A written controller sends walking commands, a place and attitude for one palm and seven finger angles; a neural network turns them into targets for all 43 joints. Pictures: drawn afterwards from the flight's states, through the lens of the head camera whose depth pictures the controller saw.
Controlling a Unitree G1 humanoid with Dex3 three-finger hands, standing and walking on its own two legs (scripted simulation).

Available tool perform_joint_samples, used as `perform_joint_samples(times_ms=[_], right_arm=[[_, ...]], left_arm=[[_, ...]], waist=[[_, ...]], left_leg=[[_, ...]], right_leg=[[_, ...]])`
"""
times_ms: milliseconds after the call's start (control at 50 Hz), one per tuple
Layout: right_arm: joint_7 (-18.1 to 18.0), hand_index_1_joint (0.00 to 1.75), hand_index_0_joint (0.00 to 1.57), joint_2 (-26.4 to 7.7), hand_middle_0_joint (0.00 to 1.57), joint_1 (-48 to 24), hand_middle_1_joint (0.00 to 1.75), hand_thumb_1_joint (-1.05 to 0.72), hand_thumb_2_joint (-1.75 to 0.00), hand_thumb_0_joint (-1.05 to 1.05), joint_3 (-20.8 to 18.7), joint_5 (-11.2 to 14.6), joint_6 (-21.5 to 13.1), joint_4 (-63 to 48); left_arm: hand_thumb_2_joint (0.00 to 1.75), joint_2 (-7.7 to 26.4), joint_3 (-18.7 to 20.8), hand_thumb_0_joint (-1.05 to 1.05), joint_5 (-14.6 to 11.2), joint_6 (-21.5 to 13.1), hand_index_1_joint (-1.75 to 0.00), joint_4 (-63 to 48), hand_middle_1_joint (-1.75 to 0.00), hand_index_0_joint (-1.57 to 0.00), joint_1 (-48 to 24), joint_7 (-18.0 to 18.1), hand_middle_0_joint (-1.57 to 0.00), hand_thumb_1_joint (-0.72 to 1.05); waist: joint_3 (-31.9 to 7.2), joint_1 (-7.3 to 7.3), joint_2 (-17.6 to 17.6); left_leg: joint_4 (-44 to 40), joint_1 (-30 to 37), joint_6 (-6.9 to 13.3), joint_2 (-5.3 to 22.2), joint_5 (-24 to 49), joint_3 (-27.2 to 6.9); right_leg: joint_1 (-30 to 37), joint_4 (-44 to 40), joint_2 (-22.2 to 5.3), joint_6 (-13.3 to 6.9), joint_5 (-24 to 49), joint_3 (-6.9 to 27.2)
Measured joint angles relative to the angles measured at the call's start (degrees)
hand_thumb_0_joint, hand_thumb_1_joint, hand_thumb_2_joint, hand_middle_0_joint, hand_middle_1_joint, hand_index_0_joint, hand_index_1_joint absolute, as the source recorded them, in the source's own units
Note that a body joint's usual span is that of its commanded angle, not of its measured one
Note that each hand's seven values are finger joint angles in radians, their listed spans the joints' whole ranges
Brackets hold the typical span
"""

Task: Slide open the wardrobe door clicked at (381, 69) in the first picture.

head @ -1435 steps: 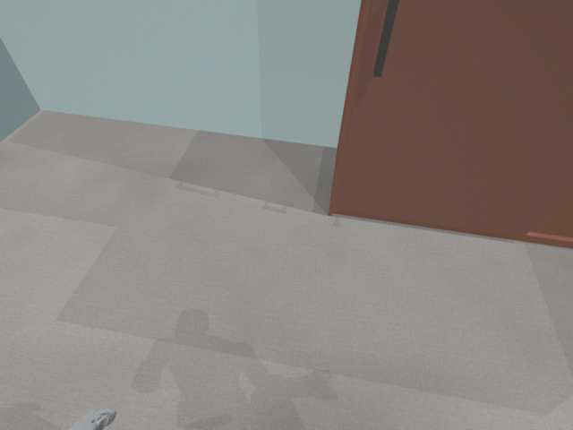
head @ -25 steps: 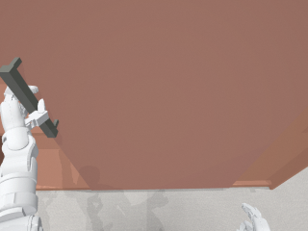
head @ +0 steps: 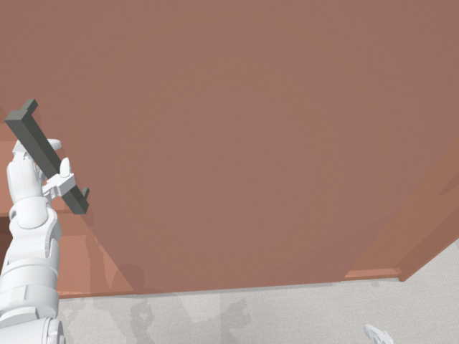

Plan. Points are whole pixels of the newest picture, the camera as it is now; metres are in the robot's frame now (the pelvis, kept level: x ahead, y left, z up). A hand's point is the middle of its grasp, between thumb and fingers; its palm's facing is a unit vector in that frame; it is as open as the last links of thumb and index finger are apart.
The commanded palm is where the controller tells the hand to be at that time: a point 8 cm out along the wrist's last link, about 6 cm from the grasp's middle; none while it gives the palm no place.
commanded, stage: stop walking and hold the door there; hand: left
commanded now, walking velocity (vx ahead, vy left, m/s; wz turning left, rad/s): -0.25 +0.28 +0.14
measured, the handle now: (58, 162) +0.40 +0.35 +0.10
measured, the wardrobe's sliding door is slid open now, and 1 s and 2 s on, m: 0.55 0.55 0.55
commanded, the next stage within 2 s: loosen the grip on the handle in 1.48 s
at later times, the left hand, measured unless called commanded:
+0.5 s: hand (60, 179) +0.35 +0.32 +0.11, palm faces +0.32 -0.93 -0.21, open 6.1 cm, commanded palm +0.32 +0.34 +0.10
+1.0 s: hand (62, 181) +0.35 +0.32 +0.10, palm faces +0.28 -0.95 -0.17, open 6.4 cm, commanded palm +0.32 +0.35 +0.10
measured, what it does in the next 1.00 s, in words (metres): steps to the left: right foot, then left foot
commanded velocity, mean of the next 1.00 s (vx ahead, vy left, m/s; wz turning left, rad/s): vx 0.03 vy -0.04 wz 0.02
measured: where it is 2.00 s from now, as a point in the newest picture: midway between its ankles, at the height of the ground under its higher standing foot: outside the picture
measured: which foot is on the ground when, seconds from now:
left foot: down 0.00-0.58, up 0.60-0.74, down 0.76-1.00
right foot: down 0.00-0.20, up 0.22-0.60, down 0.62-1.00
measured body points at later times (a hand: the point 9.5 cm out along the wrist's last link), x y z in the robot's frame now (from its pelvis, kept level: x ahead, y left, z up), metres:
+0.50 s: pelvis -0.06 +0.09 +0.01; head -0.02 +0.10 +0.46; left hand +0.33 +0.37 +0.12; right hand +0.07 -0.13 -0.10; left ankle +0.00 +0.11 -0.73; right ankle -0.12 -0.03 -0.68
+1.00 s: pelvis -0.08 +0.11 -0.01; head -0.01 +0.11 +0.43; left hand +0.33 +0.37 +0.12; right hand +0.05 -0.10 -0.14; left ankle +0.01 +0.27 -0.74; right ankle -0.07 +0.00 -0.74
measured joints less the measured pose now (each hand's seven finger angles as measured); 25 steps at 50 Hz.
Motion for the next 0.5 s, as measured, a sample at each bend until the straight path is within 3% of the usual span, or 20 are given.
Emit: perform_joint_samples(times_ms=[60,120,160,180,220,240,280,340,420,500], right_arm=[[0.05,0.3,0.2,-0.96,0.2,-1.21,0.3,-0.91,-0.9,0.01,-0.71,0.04,0.81,-0.36],[0.04,0.3,0.2,-2.57,0.2,-2.66,0.3,-0.91,-0.9,0.01,-1.53,0.16,1.51,-0.38],[-0.02,0.3,0.2,-3.23,0.2,-3.57,0.3,-0.91,-0.9,0.01,-1.85,0.38,1.76,-0.12],[-0.01,0.3,0.2,-3.3,0.2,-3.92,0.3,-0.91,-0.9,0.01,-1.82,0.44,1.85,-0.02],[-0.08,0.3,0.2,-3.03,0.2,-4.66,0.3,-0.91,-0.9,0.01,-1.49,0.4,2.12,-0.27],[0.02,0.3,0.2,-2.75,0.2,-4.93,0.3,-0.91,-0.9,0.01,-1.44,0.37,2.21,-0.81],[0.42,0.3,0.2,-1.79,0.2,-4.95,0.3,-0.91,-0.9,0.01,-1.21,0.28,1.56,-1.72],[1.02,0.3,0.2,0.8,0.2,-3.71,0.3,-0.91,-0.9,0.01,-0.3,0.4,-0.18,-1.38],[1.86,0.3,0.2,4.43,0.2,-1.8,0.3,-0.91,-0.9,0.01,1.74,-0.3,-1.3,0.03],[2.41,0.3,0.2,5.5,0.21,-0.88,0.3,-0.91,-0.9,0.01,2.38,-1.44,-2.4,0.29]], left_arm=[[0.74,-0.4,-0.66,-0.05,0.25,-0.04,-1.38,0.25,-1.26,-0.28,-1.47,-0.25,-0.34,0.66],[0.74,-1.21,-2.35,-0.06,1.03,0.41,-1.38,0.3,-1.27,-0.29,-4.04,-0.84,-0.34,0.66],[0.74,-1.7,-3.97,-0.06,1.53,0.89,-1.39,0.11,-1.29,-0.31,-6.1,-1.49,-0.34,0.66],[0.74,-1.87,-4.77,-0.06,1.74,1.15,-1.39,-0.13,-1.3,-0.32,-7.06,-1.83,-0.34,0.66],[0.73,-2.04,-6.11,-0.06,1.61,1.37,-1.39,-0.76,-1.32,-0.33,-8.26,-2.13,-0.34,0.66],[0.73,-2.14,-6.63,-0.06,1.51,1.3,-1.39,-0.95,-1.32,-0.33,-8.45,-2.04,-0.34,0.66],[0.74,-2.78,-7.68,-0.06,1.44,1.35,-1.39,-0.95,-1.32,-0.31,-8.79,-1.29,-0.33,0.67],[0.74,-4.21,-9.7,-0.05,1.17,2.04,-1.39,-0.42,-1.32,-0.3,-10.17,-0.7,-0.28,0.68],[0.74,-4.92,-11.89,-0.03,1.22,3.24,-1.39,-0.63,-1.32,-0.3,-11.58,-1.57,-0.26,0.7],[0.74,-5.48,-12.6,-0.03,0.39,4.36,-1.39,-0.91,-1.31,-0.3,-11.98,-2.26,-0.24,0.7]], waist=[[0.67,-0.68,0.81],[1.81,-1.21,1.48],[2.77,-1.96,0.85],[3.21,-2.31,0.1],[4.02,-2.19,-1.33],[4.33,-1.74,-1.16],[4.7,-1.03,0.13],[4.67,-0.27,1.12],[4.05,0.82,-0.53],[4.4,1.06,-0.26]], left_leg=[[2.55,-2.21,-0.17,-0.42,-0.43,-0.87],[6.29,-4.64,-1.83,-1.65,-4.33,-3.27],[6.73,-5.46,-1.96,-2.68,-4.21,-2.62],[5.38,-5.19,-1.6,-3.07,-0.51,-1.54],[3.99,-4.66,2.31,-4.54,2.22,-0.02],[3.75,-4.61,4.02,-4.47,1.97,0.63],[2.87,-4.51,5.53,-3.63,1.92,1.45],[-0.44,-3.68,5.58,-3.09,3.99,1.26],[-5.3,-2.21,4.63,-3.73,6.79,1.34],[-10.35,-0.43,1.7,-4.71,9.54,1.82]], right_leg=[[-1.04,0.96,-0.69,0.32,0.0,-0.7],[-2.17,2.2,-2.08,1.18,0.11,-1.37],[-2.74,3.13,-4.05,2.24,0.2,-1.67],[-3.04,3.86,-5.2,2.89,0.12,-1.62],[-4.67,7.45,-6.66,3.01,-2.68,-0.71],[-6.38,12.55,-6.13,2.42,-8.46,-0.08],[-9.5,25.07,-3.85,1.15,-15.39,0.76],[-9.68,34.58,-1.05,1.09,-15.21,0.34],[-5.41,31.83,0.76,0.9,-12.68,-0.27],[1.1,20.85,2.01,0.1,-13.41,-1.24]])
